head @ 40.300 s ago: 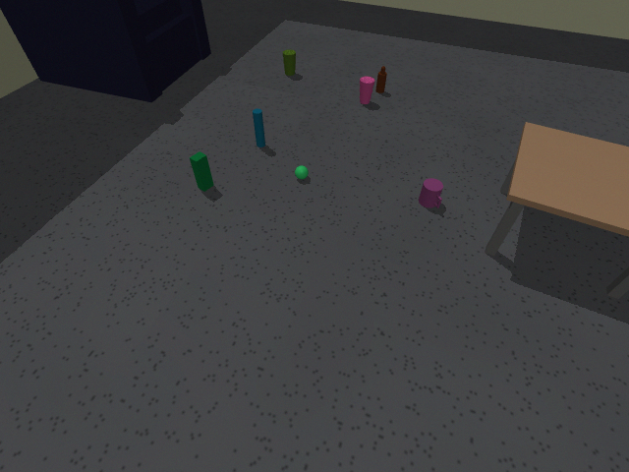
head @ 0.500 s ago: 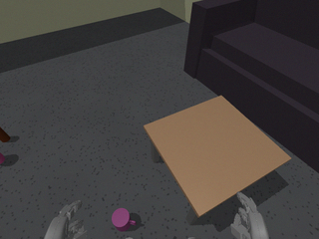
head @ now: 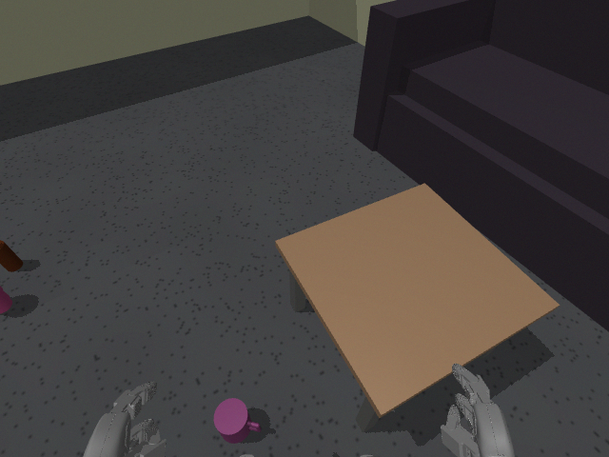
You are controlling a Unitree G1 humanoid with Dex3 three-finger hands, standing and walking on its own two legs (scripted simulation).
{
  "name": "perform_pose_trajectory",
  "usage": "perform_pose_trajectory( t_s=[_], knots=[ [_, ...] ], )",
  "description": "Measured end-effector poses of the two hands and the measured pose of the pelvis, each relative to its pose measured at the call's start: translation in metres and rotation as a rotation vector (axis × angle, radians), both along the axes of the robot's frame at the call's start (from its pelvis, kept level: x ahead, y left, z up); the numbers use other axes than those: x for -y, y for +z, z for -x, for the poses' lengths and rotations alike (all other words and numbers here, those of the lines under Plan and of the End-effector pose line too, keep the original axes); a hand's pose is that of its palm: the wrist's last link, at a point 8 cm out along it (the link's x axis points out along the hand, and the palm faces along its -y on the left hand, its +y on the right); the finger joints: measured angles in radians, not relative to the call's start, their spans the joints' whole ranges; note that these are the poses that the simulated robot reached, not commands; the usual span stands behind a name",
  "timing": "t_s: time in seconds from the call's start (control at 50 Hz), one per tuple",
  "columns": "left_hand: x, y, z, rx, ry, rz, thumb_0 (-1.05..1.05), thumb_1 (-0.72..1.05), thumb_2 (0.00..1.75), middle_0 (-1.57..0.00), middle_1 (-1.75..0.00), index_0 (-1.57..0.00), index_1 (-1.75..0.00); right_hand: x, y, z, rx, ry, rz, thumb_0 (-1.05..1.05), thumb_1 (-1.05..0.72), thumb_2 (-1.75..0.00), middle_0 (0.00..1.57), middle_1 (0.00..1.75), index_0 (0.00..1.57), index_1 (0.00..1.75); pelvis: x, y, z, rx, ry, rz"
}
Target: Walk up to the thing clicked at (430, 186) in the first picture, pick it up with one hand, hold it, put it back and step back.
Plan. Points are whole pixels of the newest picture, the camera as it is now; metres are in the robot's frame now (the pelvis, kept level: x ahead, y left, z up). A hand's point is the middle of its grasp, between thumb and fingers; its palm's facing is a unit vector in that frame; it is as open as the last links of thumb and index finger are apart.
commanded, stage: home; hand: left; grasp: from above
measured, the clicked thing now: (239, 422) +0.34 +0.17 -0.66
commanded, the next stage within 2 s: stand in 0.72 s
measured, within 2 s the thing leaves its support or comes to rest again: neither
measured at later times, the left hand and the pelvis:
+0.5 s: hand (160, 452) +0.16 +0.18 -0.04, palm faces +0.05 -0.98 -0.22, open 7.4 cm; pelvis +0.00 +0.00 +0.00, yaw +0 degrees
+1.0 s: hand out of the picture +0.15 +0.22 -0.09, palm faces +0.00 -0.94 -0.34, open 7.4 cm; pelvis -0.01 +0.00 +0.02, yaw +0 degrees
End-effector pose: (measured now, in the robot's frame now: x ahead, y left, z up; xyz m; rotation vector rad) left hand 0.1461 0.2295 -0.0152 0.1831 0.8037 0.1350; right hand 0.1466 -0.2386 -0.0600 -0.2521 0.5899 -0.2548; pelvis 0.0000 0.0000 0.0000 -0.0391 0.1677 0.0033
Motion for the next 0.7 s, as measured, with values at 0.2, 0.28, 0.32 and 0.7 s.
perform_pose_trajectory(
  t_s=[0.2,0.28,0.32,0.7],
  knots=[
    [0.001,0.0004,0.0006,0.005,-0.001,0.001,0.01,0.91,0.9,-0.2,-0.3,-0.2,-0.3,0.0033,0.0007,0.002,-0.001,-0.007,0.007,0.01,-0.9,-0.9,0.2,0.3,0.21,0.29,0.0009,-0.0004,0.0009,0.001,0.0,0.0],
    [0.0009,0.0,0.0019,0.002,-0.001,0.001,0.01,0.91,0.9,-0.2,-0.3,-0.2,-0.3,0.0035,0.0011,0.0026,0.002,-0.01,0.007,0.01,-0.9,-0.9,0.2,0.3,0.21,0.29,0.0007,-0.0006,0.0013,0.0,0.001,0.001],
    [0.0004,0.0003,0.0023,0.004,-0.003,-0.002,0.01,0.91,0.9,-0.2,-0.3,-0.2,-0.3,0.0033,0.0014,0.0029,0.003,-0.01,0.007,0.01,-0.9,-0.9,0.2,0.3,0.21,0.29,0.0005,-0.0007,0.0015,0.001,0.001,0.001],
    [-0.0013,0.0007,0.0051,-0.001,-0.004,-0.004,0.01,0.91,0.9,-0.2,-0.3,-0.2,-0.3,-0.0011,-0.0003,0.0052,0.002,-0.005,-0.003,0.01,-0.9,-0.9,0.2,0.3,0.21,0.29,-0.0011,-0.0014,0.0044,0.0,0.0,0.002]
  ],
)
